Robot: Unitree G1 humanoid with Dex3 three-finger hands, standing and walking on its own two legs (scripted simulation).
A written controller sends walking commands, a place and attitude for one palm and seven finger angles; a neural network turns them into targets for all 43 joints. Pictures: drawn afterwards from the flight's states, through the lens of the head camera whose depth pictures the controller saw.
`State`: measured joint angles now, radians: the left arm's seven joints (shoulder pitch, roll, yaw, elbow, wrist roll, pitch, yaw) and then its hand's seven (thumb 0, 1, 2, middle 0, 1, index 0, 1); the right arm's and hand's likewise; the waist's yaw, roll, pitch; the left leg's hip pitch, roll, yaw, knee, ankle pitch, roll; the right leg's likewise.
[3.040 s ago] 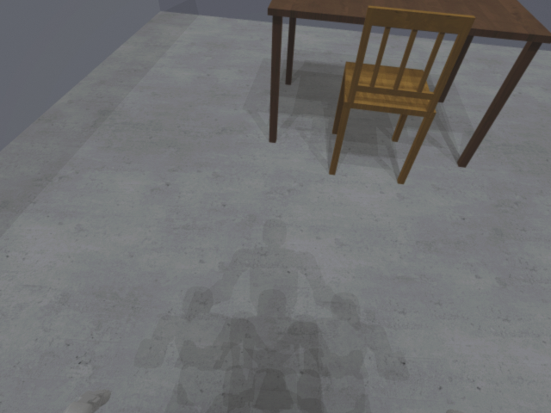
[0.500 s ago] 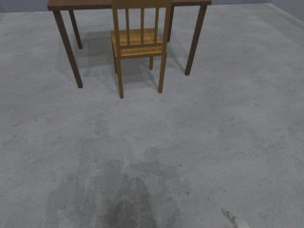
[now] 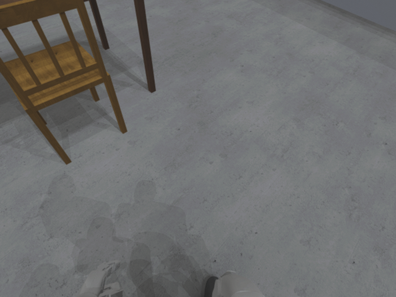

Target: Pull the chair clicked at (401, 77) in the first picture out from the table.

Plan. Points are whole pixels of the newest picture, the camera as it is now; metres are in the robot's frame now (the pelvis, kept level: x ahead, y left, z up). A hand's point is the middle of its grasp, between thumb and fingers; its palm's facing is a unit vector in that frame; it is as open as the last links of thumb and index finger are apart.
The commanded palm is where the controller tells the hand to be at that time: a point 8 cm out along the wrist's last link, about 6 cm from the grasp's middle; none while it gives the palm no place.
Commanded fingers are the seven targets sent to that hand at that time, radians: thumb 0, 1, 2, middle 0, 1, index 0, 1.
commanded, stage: walk to a spot facing it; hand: left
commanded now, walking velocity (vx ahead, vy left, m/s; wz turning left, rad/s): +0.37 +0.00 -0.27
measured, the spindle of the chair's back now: (49, 49) +1.01 +0.58 -0.10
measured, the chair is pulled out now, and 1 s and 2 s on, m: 0.00 0.00 0.00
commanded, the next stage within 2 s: turn to face it in 0.98 s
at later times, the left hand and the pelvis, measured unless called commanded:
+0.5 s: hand (111, 274) +0.20 +0.20 -0.17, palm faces +0.02 -0.98 -0.17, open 7.3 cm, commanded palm none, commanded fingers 0.00 0.90 0.90 -0.20 -0.30 -0.20 -0.30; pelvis +0.22 +0.02 +0.01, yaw -5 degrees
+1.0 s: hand (152, 146) +0.55 +0.13 -0.15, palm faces -0.33 -0.92 -0.22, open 7.3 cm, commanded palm none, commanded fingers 0.00 0.90 0.90 -0.20 -0.30 -0.20 -0.30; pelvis +0.41 -0.03 +0.01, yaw -20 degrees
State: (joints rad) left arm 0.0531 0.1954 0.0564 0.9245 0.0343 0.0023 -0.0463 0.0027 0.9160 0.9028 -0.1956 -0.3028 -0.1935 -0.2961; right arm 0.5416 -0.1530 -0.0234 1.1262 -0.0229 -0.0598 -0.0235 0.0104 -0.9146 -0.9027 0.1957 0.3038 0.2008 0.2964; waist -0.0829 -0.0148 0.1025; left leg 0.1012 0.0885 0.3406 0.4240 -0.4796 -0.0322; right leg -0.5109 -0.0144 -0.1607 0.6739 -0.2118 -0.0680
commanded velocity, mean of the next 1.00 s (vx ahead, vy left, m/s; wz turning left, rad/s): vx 0.35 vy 0.00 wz -0.31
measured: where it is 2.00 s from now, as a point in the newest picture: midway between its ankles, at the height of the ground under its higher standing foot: (214, 215)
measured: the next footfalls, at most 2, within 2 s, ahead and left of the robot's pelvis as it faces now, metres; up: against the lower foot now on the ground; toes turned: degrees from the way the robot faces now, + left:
right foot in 0.04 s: +0.15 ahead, -0.08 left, +0.00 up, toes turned -9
left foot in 0.52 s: +0.37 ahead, +0.12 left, +0.00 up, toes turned +3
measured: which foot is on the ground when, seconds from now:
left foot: down 0.00-0.04, up 0.06-0.50, down 0.52-1.00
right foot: up 0.00-0.02, down 0.04-0.52, up 0.54-1.00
